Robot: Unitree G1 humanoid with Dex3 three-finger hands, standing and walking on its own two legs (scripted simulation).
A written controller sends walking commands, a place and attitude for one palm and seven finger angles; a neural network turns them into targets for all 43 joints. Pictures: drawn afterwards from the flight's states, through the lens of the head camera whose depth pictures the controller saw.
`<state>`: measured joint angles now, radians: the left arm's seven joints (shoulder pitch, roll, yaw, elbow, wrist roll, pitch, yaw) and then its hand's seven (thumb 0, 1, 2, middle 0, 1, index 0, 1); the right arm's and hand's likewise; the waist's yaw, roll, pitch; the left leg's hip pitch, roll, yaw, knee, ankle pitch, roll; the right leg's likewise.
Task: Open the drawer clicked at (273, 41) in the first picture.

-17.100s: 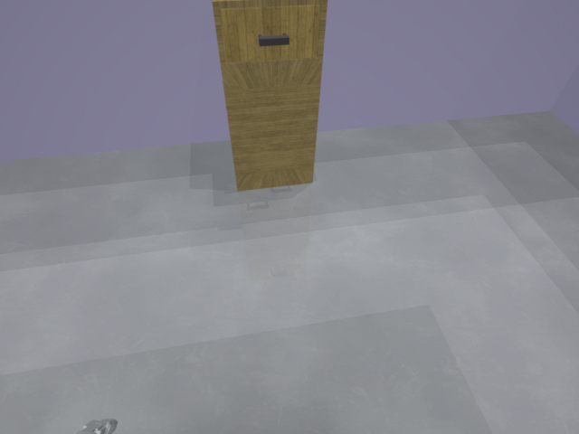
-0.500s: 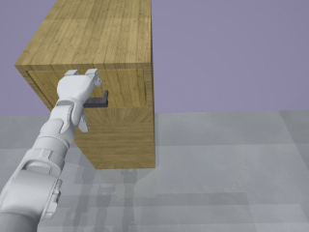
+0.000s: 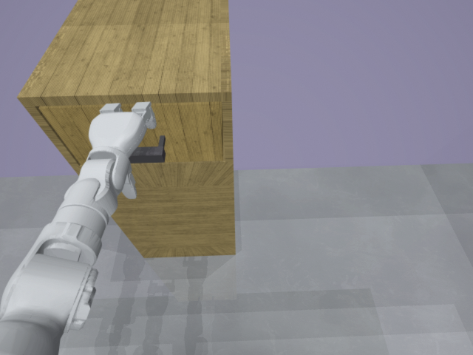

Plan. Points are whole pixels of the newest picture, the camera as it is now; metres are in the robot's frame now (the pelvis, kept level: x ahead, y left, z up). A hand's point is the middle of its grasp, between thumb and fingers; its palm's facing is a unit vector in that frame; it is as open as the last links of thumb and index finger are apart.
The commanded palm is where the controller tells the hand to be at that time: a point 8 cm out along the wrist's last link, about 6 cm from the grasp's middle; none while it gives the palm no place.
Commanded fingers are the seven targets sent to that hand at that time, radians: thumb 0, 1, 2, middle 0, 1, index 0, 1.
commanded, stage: move the hooked fingers above the handle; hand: left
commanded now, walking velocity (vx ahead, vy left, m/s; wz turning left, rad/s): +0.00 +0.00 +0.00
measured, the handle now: (140, 147) +0.53 +0.20 +0.00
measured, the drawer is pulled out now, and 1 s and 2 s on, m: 0.00 0.00 0.00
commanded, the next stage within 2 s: lower the fingers behind the handle in 1.58 s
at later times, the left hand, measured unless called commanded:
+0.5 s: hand (136, 143) +0.48 +0.18 +0.06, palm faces -0.03 -0.03 -1.00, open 13.7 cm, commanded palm +0.47 +0.19 +0.11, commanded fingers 0.00 -0.50 0.30 -0.30 -1.20 -0.30 -1.20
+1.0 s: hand (124, 154) +0.47 +0.20 +0.05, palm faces -0.06 -0.05 -1.00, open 13.8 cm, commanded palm +0.46 +0.21 +0.11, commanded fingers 0.00 -0.50 0.30 -0.30 -1.20 -0.30 -1.20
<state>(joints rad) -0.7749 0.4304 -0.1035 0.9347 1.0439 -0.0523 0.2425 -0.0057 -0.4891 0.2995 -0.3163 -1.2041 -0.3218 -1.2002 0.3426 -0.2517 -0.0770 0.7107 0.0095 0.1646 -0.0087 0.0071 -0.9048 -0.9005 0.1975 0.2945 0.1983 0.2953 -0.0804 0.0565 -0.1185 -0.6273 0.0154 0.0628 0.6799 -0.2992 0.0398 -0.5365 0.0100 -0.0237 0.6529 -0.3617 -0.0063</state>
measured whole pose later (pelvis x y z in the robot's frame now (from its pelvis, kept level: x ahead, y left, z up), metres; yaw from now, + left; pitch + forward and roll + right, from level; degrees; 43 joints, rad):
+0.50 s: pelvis +0.00 -0.01 +0.00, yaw +0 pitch +15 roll -1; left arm -0.86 0.44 -0.10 1.02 1.05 -0.02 0.23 0.00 -0.49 0.30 -0.32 -1.22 -0.33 -1.23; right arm 0.35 -0.26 -0.05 0.68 0.02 0.16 -0.04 0.01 -0.90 -0.90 0.20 0.29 0.20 0.30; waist -0.10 0.05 -0.12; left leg -0.66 0.03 0.05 0.69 -0.30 0.03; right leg -0.57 0.02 -0.03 0.67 -0.36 -0.02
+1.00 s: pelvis +0.00 -0.01 +0.00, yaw +0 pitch +15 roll -1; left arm -0.77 0.49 -0.06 0.95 1.04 -0.11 0.21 -0.01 -0.49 0.30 -0.32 -1.21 -0.32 -1.20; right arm 0.36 -0.26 -0.07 0.70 0.01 0.15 -0.04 0.01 -0.90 -0.90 0.20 0.29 0.20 0.30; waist -0.09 0.06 -0.12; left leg -0.67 0.03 0.05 0.70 -0.30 0.03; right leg -0.57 0.02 -0.03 0.67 -0.37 -0.02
